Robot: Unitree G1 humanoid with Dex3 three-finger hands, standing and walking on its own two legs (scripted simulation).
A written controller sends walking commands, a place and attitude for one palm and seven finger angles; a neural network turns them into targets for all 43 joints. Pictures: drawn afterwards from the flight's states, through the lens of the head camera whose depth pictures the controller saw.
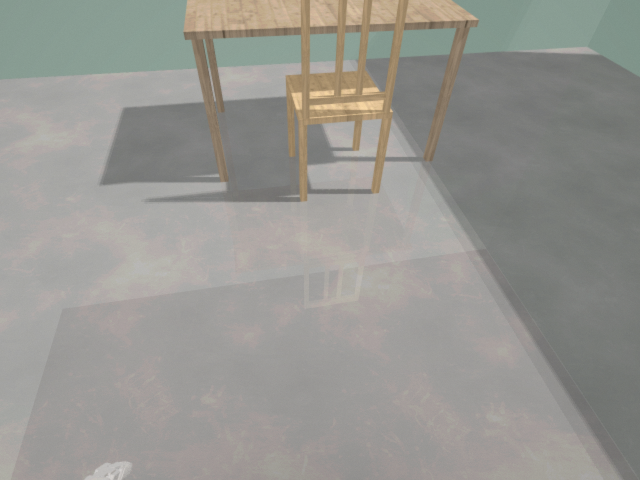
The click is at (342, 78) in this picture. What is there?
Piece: chair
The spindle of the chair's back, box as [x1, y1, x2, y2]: [334, 0, 346, 96]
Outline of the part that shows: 346,0 339,0 334,84 335,96 340,95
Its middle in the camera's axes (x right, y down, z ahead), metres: +0.07 -0.69 +1.40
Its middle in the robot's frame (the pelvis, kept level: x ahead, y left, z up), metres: +1.51 +0.00 -0.06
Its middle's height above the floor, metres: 0.71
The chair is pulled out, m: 0.00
